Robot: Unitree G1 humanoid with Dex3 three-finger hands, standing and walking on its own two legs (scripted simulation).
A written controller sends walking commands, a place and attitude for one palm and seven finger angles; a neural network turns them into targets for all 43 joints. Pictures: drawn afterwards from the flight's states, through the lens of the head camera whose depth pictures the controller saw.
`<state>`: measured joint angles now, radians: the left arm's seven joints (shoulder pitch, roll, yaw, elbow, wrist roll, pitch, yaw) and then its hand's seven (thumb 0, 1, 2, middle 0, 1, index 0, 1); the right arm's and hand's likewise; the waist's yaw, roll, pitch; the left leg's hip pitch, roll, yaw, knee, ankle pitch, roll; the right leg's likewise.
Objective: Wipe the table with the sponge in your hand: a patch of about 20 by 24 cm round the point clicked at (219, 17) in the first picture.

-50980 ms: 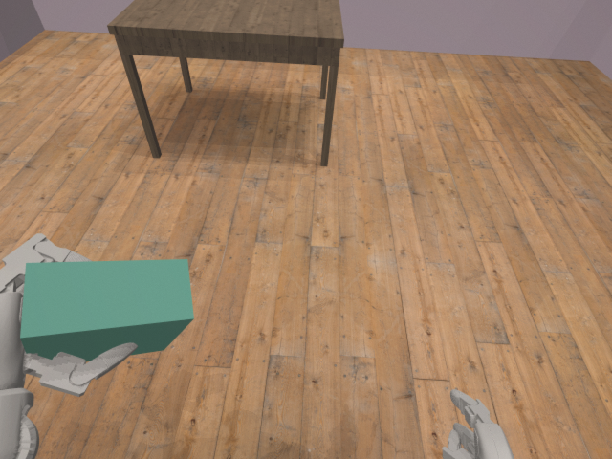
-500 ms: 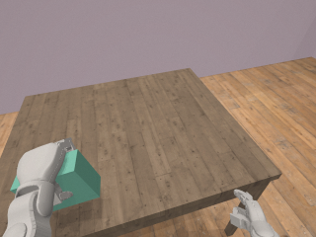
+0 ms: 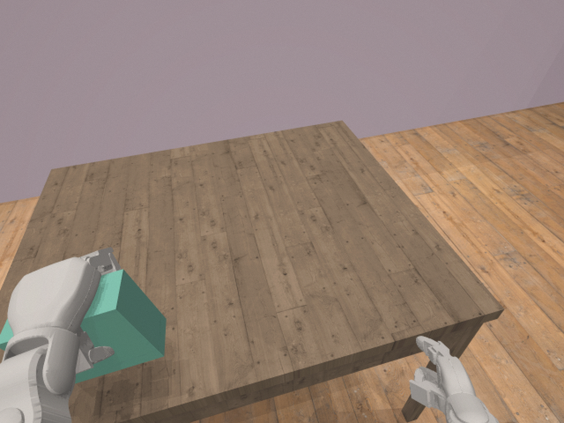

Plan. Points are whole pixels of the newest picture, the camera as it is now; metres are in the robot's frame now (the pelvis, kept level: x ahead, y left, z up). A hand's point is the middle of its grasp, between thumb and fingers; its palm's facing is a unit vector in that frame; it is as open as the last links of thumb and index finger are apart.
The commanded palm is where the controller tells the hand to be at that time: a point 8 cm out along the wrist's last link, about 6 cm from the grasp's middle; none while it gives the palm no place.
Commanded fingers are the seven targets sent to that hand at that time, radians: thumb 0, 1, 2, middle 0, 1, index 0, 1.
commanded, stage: bring the sponge back beside the body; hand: left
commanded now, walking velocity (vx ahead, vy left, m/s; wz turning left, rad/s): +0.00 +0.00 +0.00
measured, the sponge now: (102, 337) +0.18 +0.29 +0.05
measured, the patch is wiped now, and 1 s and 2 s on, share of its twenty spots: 1.00 1.00 1.00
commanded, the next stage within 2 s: step back with the hand held close in 0.24 s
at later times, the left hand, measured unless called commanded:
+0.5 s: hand (118, 301) +0.20 +0.25 +0.12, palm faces +0.29 -0.80 -0.52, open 10.1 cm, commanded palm +0.14 +0.28 +0.17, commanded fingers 0.00 0.10 1.30 -1.20 -1.60 -1.20 -1.60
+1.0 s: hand (78, 328) +0.15 +0.27 +0.13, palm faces +0.38 -0.85 -0.35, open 10.1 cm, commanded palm +0.10 +0.30 +0.17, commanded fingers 0.00 0.10 1.30 -1.20 -1.60 -1.20 -1.60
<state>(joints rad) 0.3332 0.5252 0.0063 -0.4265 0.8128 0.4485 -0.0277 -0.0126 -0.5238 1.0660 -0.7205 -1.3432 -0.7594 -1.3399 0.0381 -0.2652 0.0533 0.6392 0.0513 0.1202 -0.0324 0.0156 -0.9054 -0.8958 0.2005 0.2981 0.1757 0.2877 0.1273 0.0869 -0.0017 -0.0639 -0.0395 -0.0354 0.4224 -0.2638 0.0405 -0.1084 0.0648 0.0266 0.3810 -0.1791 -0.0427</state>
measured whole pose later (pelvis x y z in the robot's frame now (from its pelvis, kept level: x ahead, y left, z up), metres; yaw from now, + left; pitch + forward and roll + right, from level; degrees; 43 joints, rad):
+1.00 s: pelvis -0.05 +0.02 -0.02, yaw +2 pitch +1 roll -2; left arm 0.47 0.38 0.31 -0.55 -0.02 -0.08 0.13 -0.02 -0.53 1.07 -0.72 -1.35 -0.76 -1.35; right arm 0.23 -0.22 0.03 0.53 0.01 -0.01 -0.08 0.02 -0.90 -0.90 0.20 0.30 0.21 0.30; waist -0.01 -0.04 -0.04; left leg -0.41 -0.07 -0.06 0.69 -0.29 0.07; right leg -0.42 0.04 -0.01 0.59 -0.19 0.00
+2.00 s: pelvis -0.22 +0.00 -0.01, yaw -3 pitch -1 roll -2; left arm 0.42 0.42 0.37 -0.48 -0.06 -0.10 0.12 -0.02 -0.53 1.07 -0.72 -1.35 -0.76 -1.35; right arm 0.17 -0.21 0.00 0.60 0.00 -0.05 -0.06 0.01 -0.90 -0.90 0.20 0.30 0.20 0.30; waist -0.01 -0.08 -0.04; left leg -0.39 -0.01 0.02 0.53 -0.12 0.05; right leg -0.44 0.07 0.07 0.82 -0.45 0.00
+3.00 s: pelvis -0.55 -0.06 -0.04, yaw +1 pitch -1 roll +3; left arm 0.50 0.40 0.36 -0.53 -0.03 -0.12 0.11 -0.02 -0.54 1.07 -0.73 -1.35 -0.76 -1.35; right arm 0.25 -0.22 0.00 0.62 0.03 -0.15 -0.05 0.02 -0.91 -0.90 0.20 0.30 0.20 0.30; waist -0.02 -0.12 -0.11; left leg -0.30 -0.02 0.12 0.76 -0.46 0.04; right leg -0.63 -0.01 -0.04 1.06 -0.42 -0.03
